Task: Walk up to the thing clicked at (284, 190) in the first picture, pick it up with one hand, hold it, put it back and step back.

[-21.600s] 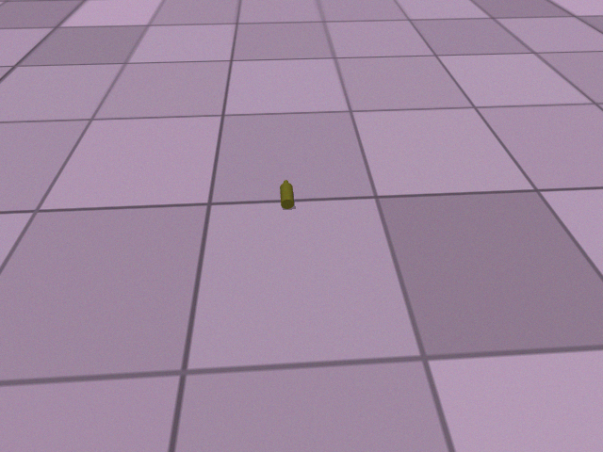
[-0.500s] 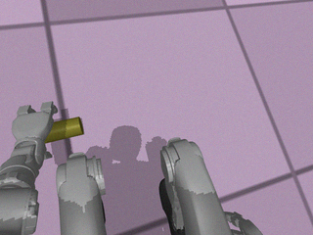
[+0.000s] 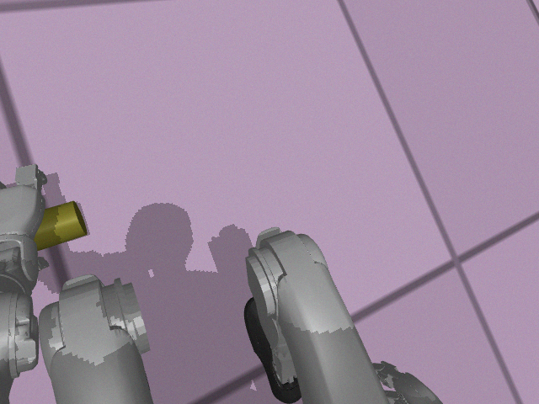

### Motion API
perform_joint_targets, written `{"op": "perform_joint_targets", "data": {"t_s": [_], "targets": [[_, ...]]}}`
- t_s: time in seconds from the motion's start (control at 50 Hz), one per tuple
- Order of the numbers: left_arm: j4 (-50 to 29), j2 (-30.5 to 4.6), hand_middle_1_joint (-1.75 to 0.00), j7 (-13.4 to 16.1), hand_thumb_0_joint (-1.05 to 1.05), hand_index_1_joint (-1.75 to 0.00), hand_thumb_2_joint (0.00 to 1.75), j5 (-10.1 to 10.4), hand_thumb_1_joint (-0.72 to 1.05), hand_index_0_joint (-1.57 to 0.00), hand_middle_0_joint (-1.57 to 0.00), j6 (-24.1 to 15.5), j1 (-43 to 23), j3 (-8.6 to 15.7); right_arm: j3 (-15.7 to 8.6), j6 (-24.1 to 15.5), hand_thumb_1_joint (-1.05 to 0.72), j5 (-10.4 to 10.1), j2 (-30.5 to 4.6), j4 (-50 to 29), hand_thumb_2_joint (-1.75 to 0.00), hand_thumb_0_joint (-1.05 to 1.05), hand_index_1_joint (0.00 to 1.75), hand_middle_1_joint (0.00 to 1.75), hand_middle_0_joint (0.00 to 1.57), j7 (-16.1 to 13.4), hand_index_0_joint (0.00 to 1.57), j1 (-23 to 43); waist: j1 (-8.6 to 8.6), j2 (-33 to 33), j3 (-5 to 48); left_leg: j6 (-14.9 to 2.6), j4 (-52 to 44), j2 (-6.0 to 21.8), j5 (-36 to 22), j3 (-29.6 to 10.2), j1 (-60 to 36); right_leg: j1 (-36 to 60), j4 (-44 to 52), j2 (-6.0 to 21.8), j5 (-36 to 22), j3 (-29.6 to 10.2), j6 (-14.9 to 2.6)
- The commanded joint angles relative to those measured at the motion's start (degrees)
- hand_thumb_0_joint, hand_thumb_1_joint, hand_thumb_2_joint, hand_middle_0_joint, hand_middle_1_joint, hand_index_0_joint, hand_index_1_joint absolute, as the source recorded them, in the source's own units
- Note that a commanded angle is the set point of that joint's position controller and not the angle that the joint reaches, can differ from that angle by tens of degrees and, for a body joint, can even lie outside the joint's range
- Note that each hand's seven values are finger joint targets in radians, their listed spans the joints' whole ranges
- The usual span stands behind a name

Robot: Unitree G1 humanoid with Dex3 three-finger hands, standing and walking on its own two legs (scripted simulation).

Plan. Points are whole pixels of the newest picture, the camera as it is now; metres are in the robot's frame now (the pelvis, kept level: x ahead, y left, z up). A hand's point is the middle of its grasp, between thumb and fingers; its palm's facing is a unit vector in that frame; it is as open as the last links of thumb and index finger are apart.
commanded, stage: rest palm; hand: left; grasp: from above
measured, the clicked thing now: (25, 234) +0.41 +0.27 -0.28
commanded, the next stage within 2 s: close in 1.30 s
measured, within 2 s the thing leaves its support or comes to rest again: neither
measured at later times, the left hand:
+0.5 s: hand (29, 232) +0.41 +0.26 -0.24, palm faces -0.44 -0.12 -0.89, open 13.8 cm
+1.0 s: hand (25, 236) +0.41 +0.27 -0.25, palm faces -0.45 -0.12 -0.89, open 13.9 cm
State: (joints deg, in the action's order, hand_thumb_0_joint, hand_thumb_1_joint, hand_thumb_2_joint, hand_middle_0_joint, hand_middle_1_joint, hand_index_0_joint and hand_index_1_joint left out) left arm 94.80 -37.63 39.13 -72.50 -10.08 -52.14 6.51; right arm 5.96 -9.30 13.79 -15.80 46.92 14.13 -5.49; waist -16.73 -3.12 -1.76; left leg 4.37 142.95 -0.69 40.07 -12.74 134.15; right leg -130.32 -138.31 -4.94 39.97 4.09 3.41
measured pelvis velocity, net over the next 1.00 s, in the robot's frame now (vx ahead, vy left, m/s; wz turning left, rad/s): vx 0.00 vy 0.01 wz -0.07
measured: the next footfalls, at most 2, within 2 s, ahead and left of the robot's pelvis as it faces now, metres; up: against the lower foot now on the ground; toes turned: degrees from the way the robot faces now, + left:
none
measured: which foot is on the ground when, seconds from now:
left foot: down 0.00-1.00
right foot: down 0.00-1.00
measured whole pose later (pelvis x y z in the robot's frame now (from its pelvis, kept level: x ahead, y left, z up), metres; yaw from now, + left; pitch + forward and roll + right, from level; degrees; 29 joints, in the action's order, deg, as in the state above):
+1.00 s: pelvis +0.00 +0.01 +0.00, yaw -4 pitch +27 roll -12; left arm 101.9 -44.0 44.2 -70.2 -10.9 -53.6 3.4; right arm 11.4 -18.1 16.6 -17.5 47.3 21.0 -4.0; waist -18.4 -5.8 -6.6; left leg 3.5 146.2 -0.4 41.4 -16.5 132.9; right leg -127.2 -137.6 -6.1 39.8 7.1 4.4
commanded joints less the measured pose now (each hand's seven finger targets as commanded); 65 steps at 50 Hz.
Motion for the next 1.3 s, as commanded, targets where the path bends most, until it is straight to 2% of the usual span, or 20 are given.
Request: {"op": "perform_joint_targets", "data": {"t_s": [0.0,0.04,0.08,0.12,0.14,0.2,0.24,0.26,0.34,0.36,0.4,0.44,0.62,0.76,0.8,0.82,0.86,0.9,1.1,1.28], "targets": [[-6.09,-12.24,-0.98,3.4,0.0,-0.96,0.91,1.29,-0.45,-0.1,-0.09,-0.23,-14.94,1.69,-3.94,-1.0,-0.89,0.56,-15.19,0.02,-0.9,0.0,0.3,0.3,0.2,0.54,0.2,-10.5,-0.55,19.32,40.19,-5.47,-11.62,0.95,-11.84,9.21,-26.47,23.1,13.96,-0.77,-17.11,6.7,-4.51],[-2.12,-8.94,-0.99,3.19,0.0,-0.97,0.91,1.98,-0.45,-0.11,-0.09,0.15,-13.65,-0.41,-3.41,-1.79,-0.9,0.69,-14.99,-0.24,-0.9,0.0,0.3,0.3,0.2,1.24,0.2,-10.35,-1.52,17.81,37.66,-5.61,-11.41,0.91,-10.06,9.01,-25.75,22.24,14.4,-0.65,-15.35,6.96,-4.32],[-4.6,-11.71,-0.98,3.09,0.0,-0.96,0.91,2.31,-0.43,-0.12,-0.11,-0.46,-16.11,0.54,-3.45,-2.45,-0.9,0.9,-15.97,0.35,-0.9,0.0,0.3,0.3,0.2,1.49,0.2,-11.82,-2.24,18.85,37.7,-5.59,-11.19,0.89,-9.94,8.45,-25.81,21.85,14.15,-0.64,-15.15,7.68,-4.44],[-3.81,-12.86,-0.99,2.96,0.0,-0.97,0.92,2.1,-0.45,-0.11,-0.09,-0.43,-13.5,1.41,-3.28,-2.86,-0.9,0.91,-16.38,0.69,-0.9,0.0,0.3,0.3,0.2,1.9,0.2,-12.28,-1.14,19.5,37.88,-5.31,-11.45,1.04,-11.23,8.37,-26.91,22.42,13.62,-0.78,-16.04,8.29,-4.59],[-2.82,-11.92,-1.0,2.81,0.0,-0.97,0.91,2.06,-0.45,-0.11,-0.09,-0.52,-14.09,0.33,-3.03,-3.19,-0.9,1.01,-16.2,0.46,-0.9,0.0,0.3,0.3,0.2,2.24,0.2,-11.85,-1.59,19.44,37.19,-5.24,-11.4,1.06,-10.5,8.19,-26.82,21.99,13.21,-0.86,-15.41,8.46,-4.67],[-1.33,-13.49,-1.0,3.02,0.0,-0.98,0.92,2.1,-0.45,-0.1,-0.09,-0.89,-12.91,1.93,-2.91,-3.34,-0.9,1.04,-16.7,0.95,-0.9,0.0,0.3,0.3,0.2,2.52,0.2,-12.73,-1.77,18.79,36.87,-5.42,-11.12,1.14,-11.52,7.97,-26.11,23.59,13.63,-1.13,-16.93,8.52,-4.4],[-1.38,-12.24,-1.0,3.48,0.0,-0.98,0.93,1.98,-0.46,-0.09,-0.08,-1.32,-13.76,1.16,-2.42,-3.39,-0.89,1.28,-16.9,0.55,-0.9,0.0,0.3,0.3,0.2,2.73,0.2,-12.4,-2.19,17.65,36.09,-5.52,-11.08,1.2,-11.03,7.76,-24.88,23.25,14.07,-1.22,-16.36,8.83,-4.28],[-0.17,-14.09,-1.02,3.79,0.0,-0.99,0.92,1.73,-0.45,-0.1,-0.08,-1.24,-13.56,1.8,-2.51,-3.49,-0.89,1.16,-17.02,0.77,-0.9,0.0,0.3,0.3,0.2,2.74,0.2,-11.98,-2.02,17.95,35.06,-5.53,-11.14,1.36,-9.51,7.52,-24.35,22.44,13.97,-1.42,-14.97,8.78,-4.45],[0.58,-12.23,-1.0,4.5,0.0,-0.98,0.93,0.69,-0.46,-0.09,-0.07,-1.93,-15.84,-0.68,-2.09,-4.19,-0.89,1.54,-17.56,-0.28,-0.9,0.0,0.3,0.3,0.2,3.07,0.2,-10.7,-3.3,17.76,32.47,-5.32,-11.27,1.29,-7.32,7.1,-24.36,19.98,13.83,-1.27,-12.15,9.53,-4.55],[-0.1,-13.59,-1.0,4.85,0.0,-0.98,0.92,0.48,-0.46,-0.09,-0.07,-2.26,-16.91,-0.04,-2.0,-4.32,-0.89,1.81,-17.87,0.79,-0.9,0.0,0.3,0.3,0.2,3.19,0.2,-11.55,-3.73,18.7,32.75,-5.2,-11.49,1.47,-7.83,6.8,-25.64,20.28,13.63,-1.37,-12.74,9.85,-4.53],[0.33,-14.36,-0.99,5.89,0.0,-0.97,0.92,0.39,-0.47,-0.08,-0.07,-2.46,-15.45,0.64,-1.91,-4.54,-0.89,1.97,-18.29,0.75,-0.9,0.0,0.3,0.3,0.2,3.13,0.2,-10.48,-2.79,19.24,33.03,-5.05,-12.09,1.46,-7.58,6.7,-25.51,20.99,14.31,-1.59,-12.24,9.84,-4.73],[1.48,-12.55,-1.0,6.36,0.0,-0.98,0.91,-0.42,-0.46,-0.09,-0.07,-2.03,-15.1,-1.34,-1.85,-4.93,-0.89,2.38,-18.32,0.37,-0.9,0.0,0.3,0.3,0.2,3.5,0.2,-9.75,-3.3,19.02,32.55,-4.91,-11.86,1.49,-7.68,6.86,-25.8,20.78,14.37,-1.65,-12.21,9.84,-4.62],[3.14,-12.79,-1.01,8.95,0.0,-0.99,0.92,0.96,-0.48,-0.08,-0.06,0.67,-14.58,-1.94,-1.32,-6.62,-0.89,2.67,-18.94,0.82,-0.9,0.0,0.3,0.3,0.2,4.76,0.2,-7.87,-3.39,20.99,31.98,-4.64,-11.65,1.99,-8.96,6.39,-26.39,21.22,14.42,-2.2,-14.21,9.94,-4.61],[3.24,-13.86,-1.01,6.64,0.0,-0.99,0.91,3.06,-0.48,-0.08,-0.07,0.81,-15.33,-2.08,-0.67,-8.46,-0.9,2.41,-19.56,1.38,-0.9,0.0,0.3,0.3,0.2,5.68,0.2,-8.71,-4.11,21.17,30.19,-4.73,-11.09,2.06,-8.48,5.92,-25.89,21.39,13.8,-1.93,-13.84,10.34,-4.59],[2.74,-13.07,-1.01,6.04,0.0,-1.0,0.91,3.11,-0.48,-0.09,-0.07,0.15,-15.98,-3.02,-0.5,-8.97,-0.9,2.26,-19.85,0.65,-0.9,0.0,0.3,0.3,0.2,5.96,0.2,-8.84,-4.59,20.23,29.84,-4.66,-11.25,1.97,-8.02,5.58,-26.54,20.98,13.67,-1.77,-13.36,10.89,-4.46],[3.82,-14.64,-1.03,6.27,0.0,-1.01,0.91,3.18,-0.48,-0.09,-0.07,-0.19,-14.41,-1.3,-0.07,-8.64,-0.9,2.44,-19.73,1.16,-0.9,0.0,0.3,0.3,0.2,5.96,0.2,-9.67,-4.14,20.83,30.76,-4.69,-11.86,2.09,-8.45,5.43,-26.72,22.65,14.13,-2.25,-13.84,10.95,-4.6],[1.93,-13.16,-1.03,6.26,0.0,-1.01,0.91,3.07,-0.48,-0.08,-0.06,-0.88,-15.41,-3.4,-0.21,-9.0,-0.9,2.45,-19.94,0.46,-0.9,0.0,0.3,0.3,0.2,6.07,0.2,-8.4,-4.24,20.53,30.97,-4.62,-11.66,2.08,-8.16,5.23,-26.64,22.47,14.07,-2.2,-13.53,11.02,-4.61],[2.62,-13.74,-1.03,6.59,0.0,-1.01,0.9,2.85,-0.47,-0.09,-0.07,-1.21,-15.18,-3.11,0.28,-9.17,-0.9,2.5,-19.94,0.37,-0.9,0.0,0.3,0.3,0.2,6.29,0.2,-9.03,-4.68,20.69,30.65,-4.62,-11.47,2.0,-8.68,5.26,-26.94,22.75,13.9,-2.18,-14.23,11.19,-4.51],[2.72,-14.17,-1.01,10.04,0.0,-0.99,0.89,1.44,-0.45,-0.1,-0.08,-0.63,-14.07,-3.16,0.28,-10.24,-0.89,2.73,-21.33,1.05,-0.9,0.0,0.3,0.3,0.2,7.34,0.2,-7.31,-4.99,21.93,28.72,-4.03,-11.55,2.58,-9.57,4.09,-28.11,21.9,13.86,-2.5,-14.68,11.96,-4.42],[3.67,-15.33,-0.98,8.29,0.0,-0.96,0.87,3.32,-0.43,-0.12,-0.1,1.26,-14.75,-3.4,1.15,-11.7,-0.9,2.11,-20.89,0.78,-0.9,0.0,0.3,0.3,0.2,7.97,0.2,-7.24,-5.56,21.97,27.38,-4.12,-11.26,2.62,-8.34,3.88,-27.3,21.69,13.74,-2.08,-13.99,11.97,-4.26]]}}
